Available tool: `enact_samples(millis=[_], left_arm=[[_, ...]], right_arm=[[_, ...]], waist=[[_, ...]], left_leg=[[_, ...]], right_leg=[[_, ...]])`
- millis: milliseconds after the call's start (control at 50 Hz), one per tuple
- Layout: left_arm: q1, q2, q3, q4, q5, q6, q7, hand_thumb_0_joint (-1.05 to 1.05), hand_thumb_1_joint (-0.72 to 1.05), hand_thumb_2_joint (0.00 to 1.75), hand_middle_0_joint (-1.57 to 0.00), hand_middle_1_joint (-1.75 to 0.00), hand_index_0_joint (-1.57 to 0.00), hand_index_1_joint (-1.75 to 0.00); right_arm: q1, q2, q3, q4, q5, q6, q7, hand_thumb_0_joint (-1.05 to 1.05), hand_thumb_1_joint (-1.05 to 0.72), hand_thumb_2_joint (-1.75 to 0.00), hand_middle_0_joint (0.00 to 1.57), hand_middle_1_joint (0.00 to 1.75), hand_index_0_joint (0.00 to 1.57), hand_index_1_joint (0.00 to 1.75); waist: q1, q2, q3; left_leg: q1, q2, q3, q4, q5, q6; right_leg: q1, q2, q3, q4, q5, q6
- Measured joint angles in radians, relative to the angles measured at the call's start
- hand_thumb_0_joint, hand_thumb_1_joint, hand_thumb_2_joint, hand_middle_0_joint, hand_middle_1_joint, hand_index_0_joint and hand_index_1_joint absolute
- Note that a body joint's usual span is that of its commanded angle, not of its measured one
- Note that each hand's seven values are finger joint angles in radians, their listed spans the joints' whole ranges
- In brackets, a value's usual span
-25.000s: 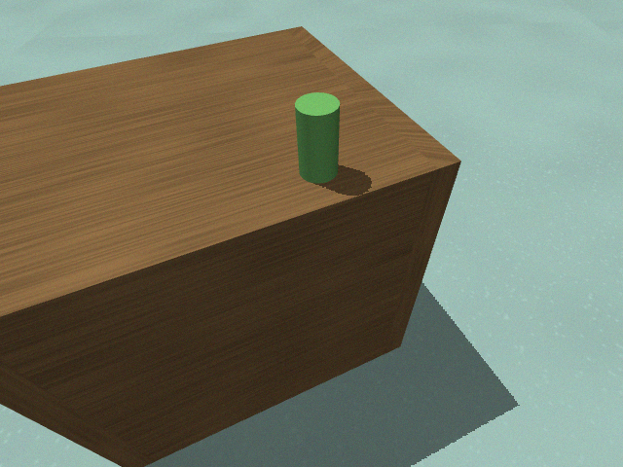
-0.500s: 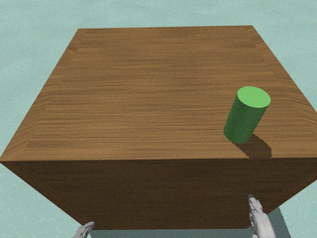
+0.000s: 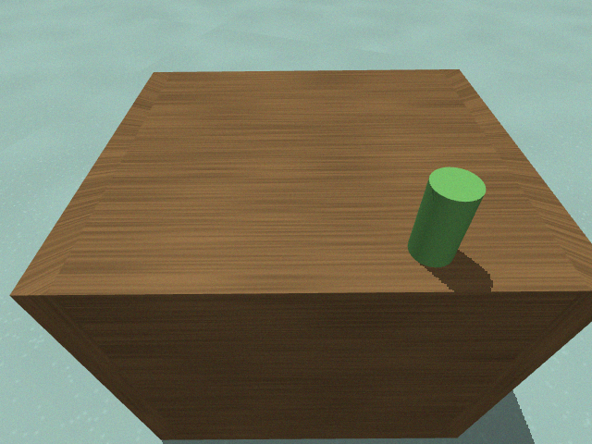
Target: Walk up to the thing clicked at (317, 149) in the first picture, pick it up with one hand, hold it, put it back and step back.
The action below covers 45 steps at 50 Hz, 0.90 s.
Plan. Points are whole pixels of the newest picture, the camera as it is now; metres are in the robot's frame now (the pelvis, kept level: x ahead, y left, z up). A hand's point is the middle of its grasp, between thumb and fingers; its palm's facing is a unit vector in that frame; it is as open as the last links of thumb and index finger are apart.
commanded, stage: home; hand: right
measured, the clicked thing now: (442, 219) +0.42 -0.19 +0.09
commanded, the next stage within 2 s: stand in 1.36 s
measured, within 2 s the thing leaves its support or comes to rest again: neither
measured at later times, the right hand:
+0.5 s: hand out of the picture +0.04 -0.25 -0.15, palm faces -0.08 +0.93 -0.35, open 17.3 cm
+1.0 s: hand out of the picture +0.08 -0.25 -0.15, palm faces -0.07 +0.93 -0.36, open 17.3 cm
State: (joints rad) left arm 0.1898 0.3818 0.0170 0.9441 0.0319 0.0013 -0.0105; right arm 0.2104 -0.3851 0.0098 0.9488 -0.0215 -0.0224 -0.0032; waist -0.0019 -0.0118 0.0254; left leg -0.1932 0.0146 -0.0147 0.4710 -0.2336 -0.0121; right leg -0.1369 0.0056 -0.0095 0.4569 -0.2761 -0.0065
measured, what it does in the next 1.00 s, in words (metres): stands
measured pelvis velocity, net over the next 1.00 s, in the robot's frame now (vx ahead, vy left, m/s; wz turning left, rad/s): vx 0.00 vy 0.00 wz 0.01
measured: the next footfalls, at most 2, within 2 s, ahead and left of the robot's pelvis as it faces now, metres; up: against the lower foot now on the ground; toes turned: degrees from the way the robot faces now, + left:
none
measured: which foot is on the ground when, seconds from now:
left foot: down 0.00-1.00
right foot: down 0.00-1.00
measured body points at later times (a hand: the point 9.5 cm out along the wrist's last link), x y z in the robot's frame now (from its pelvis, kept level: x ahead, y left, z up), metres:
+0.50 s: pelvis -0.02 +0.00 +0.01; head -0.02 +0.00 +0.46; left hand +0.01 +0.30 -0.13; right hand +0.04 -0.30 -0.13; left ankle +0.01 +0.13 -0.74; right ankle -0.02 -0.12 -0.74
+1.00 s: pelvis +0.00 +0.00 +0.01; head +0.00 +0.01 +0.46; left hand +0.07 +0.31 -0.13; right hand +0.08 -0.30 -0.12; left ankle +0.01 +0.13 -0.74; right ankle -0.02 -0.12 -0.74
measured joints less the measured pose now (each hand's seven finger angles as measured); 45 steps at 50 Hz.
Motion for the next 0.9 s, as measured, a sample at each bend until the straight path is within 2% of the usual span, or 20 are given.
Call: enact_samples(millis=[180, 360, 900], left_arm=[[0.0, -0.011, -0.026, 0.11, -0.005, 0.003, -0.01, 0.01, 0.9, 0.9, -0.21, -0.29, -0.2, -0.3], [0.009, -0.02, -0.027, 0.161, -0.007, -0.005, -0.012, 0.0, 0.9, 0.9, -0.21, -0.29, -0.2, -0.3], [-0.061, -0.027, -0.023, 0.176, -0.016, -0.012, -0.001, 0.0, 0.9, 0.9, -0.21, -0.29, -0.2, -0.3]], right_arm=[[-0.023, 0.008, 0.025, 0.099, 0.004, 0.012, 0.009, -0.01, 0.53, -0.06, 0.06, 0.05, 0.06, 0.05], [-0.031, 0.024, 0.029, 0.139, 0.005, 0.014, 0.015, -0.01, 0.52, -0.06, 0.06, 0.05, 0.06, 0.05], [-0.088, 0.025, 0.025, 0.161, 0.013, 0.01, 0.003, -0.01, 0.51, -0.07, 0.06, 0.05, 0.06, 0.05]], waist=[[0.001, 0.004, 0.013], [0.006, 0.011, 0.02], [0.007, 0.011, 0.019]], left_leg=[[0.025, 0.003, -0.007, -0.065, 0.056, -0.003], [0.019, 0.004, -0.013, -0.085, 0.078, -0.003], [0.05, -0.006, -0.01, -0.121, 0.071, 0.002]], right_leg=[[0.029, 0.004, -0.007, -0.069, 0.057, -0.001], [0.026, 0.005, -0.013, -0.093, 0.078, -0.002], [0.06, -0.006, -0.01, -0.133, 0.074, 0.007]])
